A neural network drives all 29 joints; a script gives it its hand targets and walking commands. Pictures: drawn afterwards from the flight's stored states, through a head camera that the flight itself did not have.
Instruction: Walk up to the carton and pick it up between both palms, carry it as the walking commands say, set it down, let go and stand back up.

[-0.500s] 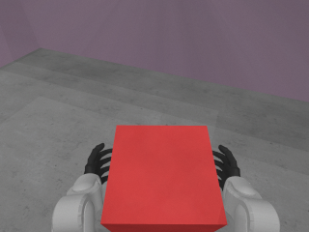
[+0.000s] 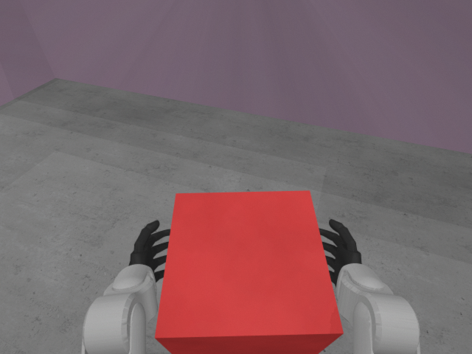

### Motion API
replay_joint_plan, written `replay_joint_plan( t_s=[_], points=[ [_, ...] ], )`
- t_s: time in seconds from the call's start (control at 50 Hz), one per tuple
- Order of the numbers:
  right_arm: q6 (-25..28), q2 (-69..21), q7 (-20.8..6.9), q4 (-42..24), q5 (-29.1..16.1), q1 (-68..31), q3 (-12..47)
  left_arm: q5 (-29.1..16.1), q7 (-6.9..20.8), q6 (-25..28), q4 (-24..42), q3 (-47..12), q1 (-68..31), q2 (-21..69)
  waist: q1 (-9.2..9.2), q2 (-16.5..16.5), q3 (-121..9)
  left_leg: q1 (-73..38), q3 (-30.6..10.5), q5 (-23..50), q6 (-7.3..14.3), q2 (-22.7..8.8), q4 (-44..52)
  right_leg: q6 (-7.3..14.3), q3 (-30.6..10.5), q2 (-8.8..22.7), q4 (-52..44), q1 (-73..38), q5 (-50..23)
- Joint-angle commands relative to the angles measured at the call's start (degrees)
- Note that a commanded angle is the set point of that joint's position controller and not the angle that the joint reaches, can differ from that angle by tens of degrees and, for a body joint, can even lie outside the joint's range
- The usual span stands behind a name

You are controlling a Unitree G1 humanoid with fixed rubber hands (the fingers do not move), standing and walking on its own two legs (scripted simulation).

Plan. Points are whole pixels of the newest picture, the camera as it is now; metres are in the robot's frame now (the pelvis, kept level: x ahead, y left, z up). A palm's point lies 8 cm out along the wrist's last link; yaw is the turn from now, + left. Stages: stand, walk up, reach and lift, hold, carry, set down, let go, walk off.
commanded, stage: carry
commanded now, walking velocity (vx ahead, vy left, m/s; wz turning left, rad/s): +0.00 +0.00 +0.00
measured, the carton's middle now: (244, 284) +0.25 +0.00 +0.02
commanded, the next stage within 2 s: hold in 1.74 s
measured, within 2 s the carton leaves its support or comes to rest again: neither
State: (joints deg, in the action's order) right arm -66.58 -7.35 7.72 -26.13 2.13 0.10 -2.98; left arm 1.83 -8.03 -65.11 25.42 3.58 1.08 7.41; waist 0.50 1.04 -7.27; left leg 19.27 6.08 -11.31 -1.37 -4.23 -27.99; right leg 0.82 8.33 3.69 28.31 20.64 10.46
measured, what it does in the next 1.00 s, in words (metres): stands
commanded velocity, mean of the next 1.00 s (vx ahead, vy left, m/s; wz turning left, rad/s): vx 0.00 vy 0.00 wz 0.00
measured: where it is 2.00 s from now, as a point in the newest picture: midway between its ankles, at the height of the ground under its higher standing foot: outside the picture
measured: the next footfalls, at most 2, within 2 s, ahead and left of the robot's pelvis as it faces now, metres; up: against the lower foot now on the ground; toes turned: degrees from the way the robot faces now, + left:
none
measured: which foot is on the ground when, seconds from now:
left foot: down 0.00-1.00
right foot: down 0.00-1.00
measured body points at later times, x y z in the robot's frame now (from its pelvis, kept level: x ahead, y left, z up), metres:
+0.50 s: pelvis +0.01 +0.01 +0.00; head -0.02 +0.01 +0.45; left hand +0.26 +0.17 +0.08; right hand +0.26 -0.14 +0.08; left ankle +0.03 +0.14 -0.74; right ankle +0.05 -0.11 -0.74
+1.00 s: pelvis +0.01 +0.01 +0.00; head -0.01 +0.00 +0.45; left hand +0.27 +0.16 +0.08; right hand +0.27 -0.14 +0.08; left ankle +0.03 +0.14 -0.74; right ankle +0.05 -0.11 -0.74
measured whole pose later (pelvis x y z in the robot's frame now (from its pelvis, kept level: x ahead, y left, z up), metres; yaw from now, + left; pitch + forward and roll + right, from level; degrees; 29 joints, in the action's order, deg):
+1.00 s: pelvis +0.01 +0.01 +0.00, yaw +0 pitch +3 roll +0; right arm -63.2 -7.3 7.4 -22.7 2.9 -0.8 -3.5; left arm 1.7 -7.7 -62.3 21.1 4.4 -1.2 7.3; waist -0.1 0.3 -6.7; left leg 18.2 5.4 -13.1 -1.0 -3.4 -28.7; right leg -0.2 7.1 4.1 29.2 19.6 12.2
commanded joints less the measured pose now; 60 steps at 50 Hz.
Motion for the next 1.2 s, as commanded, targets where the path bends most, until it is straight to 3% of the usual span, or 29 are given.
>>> replay_joint_plan(
  t_s=[0.0, 0.24, 0.84, 1.18],
  points=[
    [1.36, -43.80, -6.73, -3.99, -14.69, -21.96, 34.41, -14.90, 7.39, 0.70, 4.93, -34.77, -22.39, 43.13, -0.23, -1.60, -7.77, -1.68, -5.31, -0.62, 0.96, -3.09, 4.77, -0.53, -8.31, 5.45, -6.45, -4.47, 3.69],
    [2.83, -44.15, -6.83, -2.45, -13.50, -22.05, 32.93, -15.00, 7.58, 1.78, 3.72, -34.75, -23.34, 43.31, -0.63, -0.34, -8.05, -1.25, -6.69, -0.01, 1.36, -3.82, 6.22, -0.84, -7.82, 4.64, -3.75, -5.60, 0.20],
    [3.92, -44.18, -7.02, -2.12, -12.46, -22.38, 33.18, -14.22, 7.73, 2.84, 2.41, -33.86, -23.67, 43.12, -0.66, -1.23, -8.43, -2.97, -6.13, 2.96, 1.44, -3.46, 4.17, -0.54, -7.81, 5.03, -4.04, -6.11, -2.16],
    [6.78, -43.63, -7.89, 1.81, -10.73, -23.60, 31.33, -12.27, 8.35, 5.80, -2.07, -31.62, -24.92, 42.67, -0.70, -1.39, -8.78, -3.25, -5.77, 3.58, 1.27, -3.35, 3.56, -0.30, -7.56, 5.07, -4.10, -6.43, -2.78]
  ],
)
